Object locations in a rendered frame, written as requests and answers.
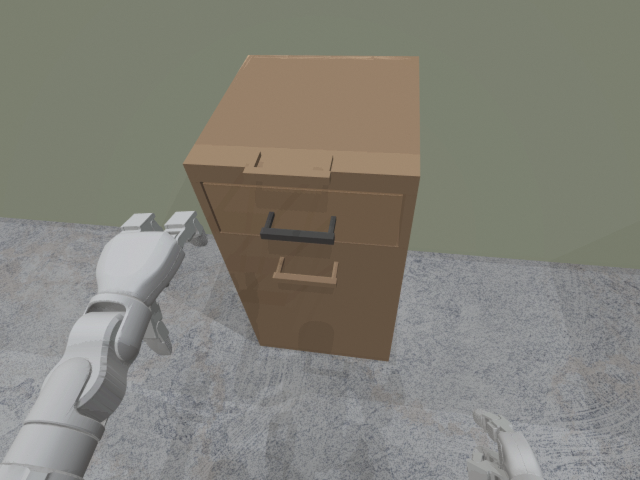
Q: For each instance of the cabinet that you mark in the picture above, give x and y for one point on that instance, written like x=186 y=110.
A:
x=356 y=116

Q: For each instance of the robot right hand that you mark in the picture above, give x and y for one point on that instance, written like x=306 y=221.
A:
x=515 y=456

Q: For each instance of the robot left forearm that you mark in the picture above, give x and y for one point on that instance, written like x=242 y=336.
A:
x=62 y=429

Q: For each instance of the handle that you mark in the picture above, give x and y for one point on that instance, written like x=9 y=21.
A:
x=280 y=175
x=305 y=280
x=298 y=235

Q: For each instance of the drawer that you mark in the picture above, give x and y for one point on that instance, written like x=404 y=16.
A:
x=365 y=217

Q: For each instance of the robot left hand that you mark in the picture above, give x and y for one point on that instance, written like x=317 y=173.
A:
x=143 y=259

